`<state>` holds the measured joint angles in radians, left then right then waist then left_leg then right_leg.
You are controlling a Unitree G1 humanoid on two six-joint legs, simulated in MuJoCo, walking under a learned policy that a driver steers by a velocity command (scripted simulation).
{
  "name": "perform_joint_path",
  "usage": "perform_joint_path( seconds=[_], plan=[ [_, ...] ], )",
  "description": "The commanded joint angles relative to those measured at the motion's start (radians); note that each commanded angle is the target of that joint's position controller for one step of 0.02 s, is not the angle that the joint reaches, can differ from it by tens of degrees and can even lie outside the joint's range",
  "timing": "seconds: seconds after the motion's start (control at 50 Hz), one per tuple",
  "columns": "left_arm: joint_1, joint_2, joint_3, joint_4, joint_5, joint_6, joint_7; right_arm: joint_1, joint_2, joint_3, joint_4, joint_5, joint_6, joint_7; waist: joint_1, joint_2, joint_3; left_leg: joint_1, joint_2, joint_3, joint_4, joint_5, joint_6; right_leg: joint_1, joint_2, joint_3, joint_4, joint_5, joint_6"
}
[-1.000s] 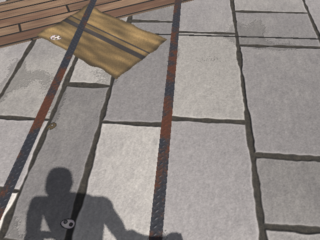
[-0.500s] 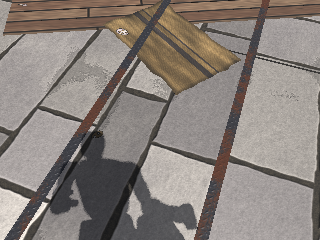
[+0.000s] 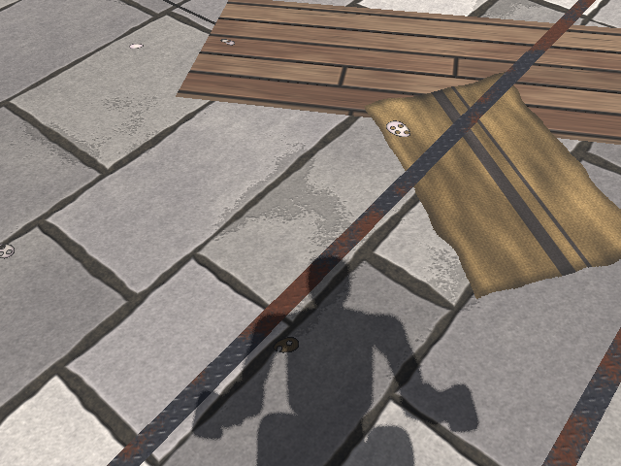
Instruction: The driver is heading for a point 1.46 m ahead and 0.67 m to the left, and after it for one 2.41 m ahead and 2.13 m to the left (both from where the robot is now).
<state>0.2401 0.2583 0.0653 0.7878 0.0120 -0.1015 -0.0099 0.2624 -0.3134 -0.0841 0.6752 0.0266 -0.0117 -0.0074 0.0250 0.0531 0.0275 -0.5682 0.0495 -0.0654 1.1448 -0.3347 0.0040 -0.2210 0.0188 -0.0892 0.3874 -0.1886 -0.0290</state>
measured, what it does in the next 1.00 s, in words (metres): walks ahead, turning left: left foot, then right foot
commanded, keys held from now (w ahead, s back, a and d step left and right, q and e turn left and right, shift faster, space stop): q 0.30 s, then w+q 0.62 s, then w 0.08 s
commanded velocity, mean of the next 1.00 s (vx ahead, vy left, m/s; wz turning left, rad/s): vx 0.33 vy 0.00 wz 0.59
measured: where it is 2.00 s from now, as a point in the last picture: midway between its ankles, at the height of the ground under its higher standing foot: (162, 309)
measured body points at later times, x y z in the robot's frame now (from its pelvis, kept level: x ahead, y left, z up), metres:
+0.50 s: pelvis +0.17 +0.04 +0.00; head +0.20 +0.07 +0.44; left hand +0.26 +0.36 -0.11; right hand +0.38 -0.19 -0.09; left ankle +0.21 +0.14 -0.74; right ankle +0.24 -0.12 -0.69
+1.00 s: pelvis +0.35 +0.06 +0.00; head +0.37 +0.06 +0.45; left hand +0.19 +0.30 -0.11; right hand +0.65 -0.05 -0.09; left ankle +0.36 +0.28 -0.66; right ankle +0.33 -0.08 -0.74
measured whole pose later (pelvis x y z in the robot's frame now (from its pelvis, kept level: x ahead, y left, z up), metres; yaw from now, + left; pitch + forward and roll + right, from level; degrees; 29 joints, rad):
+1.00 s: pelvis +0.35 +0.06 +0.00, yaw +35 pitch +2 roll +0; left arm 0.39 0.27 0.05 0.83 0.01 -0.08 0.01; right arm 0.20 -0.31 -0.08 0.61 0.02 -0.01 0.01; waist 0.09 0.05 -0.01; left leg -0.73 0.05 -0.09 0.96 -0.07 -0.02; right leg -0.02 -0.02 -0.12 0.28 -0.29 -0.01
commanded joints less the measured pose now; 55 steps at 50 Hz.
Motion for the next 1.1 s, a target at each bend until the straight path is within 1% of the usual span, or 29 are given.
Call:
perform_joint_path(
  seconds=[0.02,0.12,0.18,0.22,0.24,0.26,0.28,0.3,0.32,0.34,0.36,0.38,0.4,0.44,0.52,0.6,0.64,0.68,0.7,0.72,0.74,0.76,0.78,0.8,0.84,0.9,0.96,1.04,1.1],
  plan=[
    [-0.058,0.157,0.038,-0.048,-0.001,-0.014,0.009,-0.015,-0.034,-0.011,-0.097,-0.010,0.001,-0.001,-0.028,-0.144,-0.011,-0.118,0.049,-0.017,-0.096,0.057,-0.028,0.093,-0.290,0.161,-0.169,0.515,-0.170],
    [-0.074,0.187,0.045,-0.030,-0.017,0.025,0.031,-0.109,-0.014,-0.002,-0.117,-0.013,0.001,0.031,0.004,-0.147,-0.046,0.020,0.020,0.070,-0.393,0.326,-0.019,0.106,-0.247,-0.028,-0.136,0.560,-0.128],
    [-0.061,0.214,0.053,-0.018,-0.039,0.040,0.032,-0.151,-0.041,-0.015,-0.147,-0.014,0.008,0.053,0.008,-0.153,-0.049,0.055,0.002,0.088,-0.493,0.282,0.014,0.172,-0.277,-0.041,-0.070,0.552,-0.109],
    [-0.078,0.235,0.062,-0.023,-0.057,0.048,0.034,-0.110,-0.078,-0.035,-0.150,-0.019,0.013,0.058,-0.027,-0.160,-0.072,0.125,-0.036,0.118,-0.551,0.207,0.053,0.199,-0.285,-0.048,0.046,0.658,-0.089],
    [-0.091,0.227,0.061,-0.027,-0.064,0.053,0.035,-0.028,-0.102,-0.051,-0.130,-0.021,0.012,0.055,-0.075,-0.139,-0.105,0.234,-0.070,0.137,-0.631,0.253,0.081,0.182,-0.260,-0.074,0.176,0.674,-0.065],
    [-0.053,0.195,0.051,-0.024,-0.053,0.053,0.032,0.070,-0.154,-0.075,-0.104,-0.023,0.012,0.039,-0.116,-0.064,-0.158,0.408,-0.087,0.110,-0.707,0.433,0.121,0.100,-0.197,-0.100,0.374,0.559,-0.015],
    [-0.014,0.103,0.020,-0.055,0.013,0.053,0.024,0.105,-0.250,-0.089,-0.114,-0.025,0.014,0.011,-0.079,0.183,-0.232,0.659,0.156,-0.213,-0.648,0.925,0.216,-0.188,-0.105,-0.107,0.701,-0.145,0.051],
    [0.058,0.113,0.004,-0.076,0.015,0.049,0.013,0.042,-0.287,-0.078,-0.166,-0.047,0.002,0.018,-0.026,0.248,-0.404,0.813,0.364,-0.626,-0.702,0.865,0.449,-0.416,0.039,0.072,0.978,-0.564,0.089],
    [-0.007,0.194,0.025,-0.063,-0.013,0.050,0.005,0.039,-0.203,-0.062,-0.171,-0.030,-0.004,0.030,-0.089,0.067,-0.414,0.768,0.295,-0.534,-0.752,0.605,0.396,-0.453,-0.023,0.188,0.995,-0.454,0.075],
    [-0.062,0.193,0.024,-0.087,-0.028,0.049,0.002,0.018,-0.168,-0.050,-0.155,-0.011,-0.010,0.031,-0.076,0.043,-0.306,0.678,0.237,-0.443,-0.785,0.342,0.339,-0.490,-0.050,0.177,0.936,-0.360,0.056],
    [-0.079,0.174,0.023,-0.079,-0.020,0.052,0.009,-0.007,-0.148,-0.045,-0.144,0.003,-0.009,0.029,-0.052,-0.024,-0.220,0.569,0.182,-0.399,-0.827,0.101,0.283,-0.489,-0.088,0.174,0.842,-0.286,0.051],
    [-0.099,0.187,0.027,-0.087,-0.011,0.056,0.015,-0.041,-0.136,-0.038,-0.146,0.002,-0.007,0.024,-0.035,0.002,-0.163,0.456,0.158,-0.386,-0.868,-0.026,0.264,-0.452,-0.103,0.174,0.757,-0.239,0.047],
    [-0.102,0.186,0.029,-0.090,-0.011,0.060,0.013,-0.073,-0.137,-0.035,-0.159,-0.014,-0.006,0.018,-0.013,0.035,-0.134,0.366,0.128,-0.372,-0.905,-0.071,0.255,-0.390,-0.097,0.163,0.717,-0.198,0.045],
    [-0.090,0.161,0.023,-0.084,-0.006,0.055,0.014,-0.092,-0.139,-0.037,-0.170,-0.029,-0.012,0.004,-0.005,0.060,-0.129,0.306,0.097,-0.341,-0.928,-0.056,0.258,-0.337,-0.077,0.146,0.616,-0.156,0.056],
    [-0.144,0.124,0.007,-0.094,-0.005,0.043,0.012,-0.059,-0.155,-0.044,-0.155,-0.017,-0.012,-0.013,-0.035,0.071,-0.126,0.271,0.071,-0.319,-0.909,-0.068,0.248,-0.270,-0.044,0.143,0.400,-0.089,0.080],
    [-0.180,0.137,0.010,-0.112,-0.021,0.025,-0.001,-0.021,-0.161,-0.044,-0.141,-0.010,-0.003,-0.009,-0.056,0.089,-0.106,0.251,0.074,-0.380,-0.880,-0.154,0.234,-0.201,-0.010,0.146,0.268,-0.076,0.070],
    [-0.155,0.140,0.015,-0.112,-0.028,0.012,-0.005,-0.019,-0.151,-0.039,-0.137,-0.008,0.002,-0.006,-0.036,0.093,-0.094,0.221,0.067,-0.412,-0.850,-0.206,0.218,-0.120,-0.001,0.144,0.195,-0.067,0.050],
    [-0.057,0.140,0.025,-0.084,-0.027,0.004,-0.004,-0.039,-0.110,-0.025,-0.138,-0.008,0.008,-0.008,0.028,0.068,-0.085,0.119,0.011,-0.390,-0.760,-0.271,0.169,0.063,-0.019,0.140,0.080,-0.028,0.023],
    [0.055,0.183,0.040,-0.061,-0.017,0.002,0.004,-0.050,-0.050,-0.007,-0.144,-0.009,0.006,-0.010,0.073,-0.010,-0.105,-0.016,-0.052,-0.314,-0.570,-0.315,0.112,0.217,-0.149,0.264,0.013,-0.120,-0.019],
    [0.124,0.258,0.051,-0.052,0.009,0.008,0.009,-0.041,0.022,0.013,-0.166,-0.002,0.000,-0.011,0.066,-0.215,-0.112,-0.198,-0.174,-0.115,-0.268,-0.280,0.054,0.319,-0.350,0.560,-0.119,-0.399,-0.097],
    [0.107,0.293,0.064,-0.050,0.022,0.006,0.001,-0.058,-0.053,0.000,-0.208,0.005,-0.016,-0.008,0.036,-0.305,-0.028,-0.349,-0.104,-0.114,-0.128,-0.229,0.048,0.249,-0.451,0.808,-0.201,-0.606,-0.185],
    [0.051,0.226,0.049,-0.070,0.000,0.005,0.005,-0.058,-0.109,-0.016,-0.187,0.002,-0.017,-0.006,0.024,-0.253,0.030,-0.388,-0.059,-0.117,-0.055,-0.148,0.035,0.228,-0.418,0.736,-0.200,-0.611,-0.181],
    [0.026,0.178,0.036,-0.076,-0.011,0.007,0.011,-0.042,-0.121,-0.024,-0.159,-0.006,-0.014,-0.003,0.015,-0.217,0.042,-0.384,-0.050,-0.106,-0.025,-0.076,0.022,0.221,-0.362,0.621,-0.189,-0.508,-0.143],
    [0.007,0.162,0.029,-0.082,-0.010,0.011,0.014,-0.028,-0.113,-0.026,-0.143,-0.011,-0.013,0.000,0.004,-0.196,0.027,-0.356,-0.036,-0.092,-0.009,-0.017,0.013,0.210,-0.324,0.526,-0.190,-0.403,-0.115],
    [0.016,0.149,0.022,-0.075,0.001,0.007,0.021,-0.055,-0.082,-0.021,-0.142,-0.009,-0.017,0.009,0.013,-0.181,0.036,-0.317,-0.012,-0.070,0.011,0.099,-0.002,0.166,-0.281,0.366,-0.216,-0.188,-0.100],
    [0.059,0.147,0.021,-0.052,0.008,0.001,0.022,-0.085,-0.049,-0.012,-0.147,-0.003,-0.018,0.013,0.028,-0.164,0.023,-0.304,0.000,-0.053,-0.014,0.212,-0.022,0.174,-0.260,0.218,-0.221,0.019,-0.107],
    [0.099,0.154,0.019,-0.023,0.003,0.006,0.019,-0.143,-0.020,0.001,-0.159,-0.006,-0.021,0.021,0.048,-0.150,0.035,-0.262,0.001,-0.032,-0.178,0.287,-0.027,0.185,-0.253,0.131,-0.226,0.144,-0.115],
    [0.156,0.186,0.022,0.020,-0.020,0.020,0.017,-0.273,0.019,0.024,-0.191,-0.004,-0.037,0.051,0.084,-0.140,0.088,-0.182,0.001,0.055,-0.414,0.324,-0.009,0.203,-0.274,0.073,-0.245,0.181,-0.127],
    [0.191,0.211,0.027,0.054,-0.040,0.034,0.012,-0.321,0.012,0.028,-0.208,0.000,-0.046,0.070,0.075,-0.149,0.103,-0.111,-0.017,0.102,-0.528,0.239,0.033,0.269,-0.309,0.062,-0.218,0.322,-0.128]
  ],
)
Velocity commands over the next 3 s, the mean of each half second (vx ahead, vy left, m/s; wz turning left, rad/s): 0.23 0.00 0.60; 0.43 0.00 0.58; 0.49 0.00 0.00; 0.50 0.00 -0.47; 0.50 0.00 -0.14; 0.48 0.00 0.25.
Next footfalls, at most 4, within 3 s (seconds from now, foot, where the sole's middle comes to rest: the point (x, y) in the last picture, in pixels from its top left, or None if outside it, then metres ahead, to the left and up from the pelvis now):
0.26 left None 0.25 0.14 -0.78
0.70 right None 0.37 -0.06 -0.78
1.18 left None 0.48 0.34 -0.78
1.72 right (214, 307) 0.87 0.32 -0.78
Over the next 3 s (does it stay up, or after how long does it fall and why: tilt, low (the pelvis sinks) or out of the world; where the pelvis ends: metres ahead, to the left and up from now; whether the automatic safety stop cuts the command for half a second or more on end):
stays up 1.36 0.53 0.00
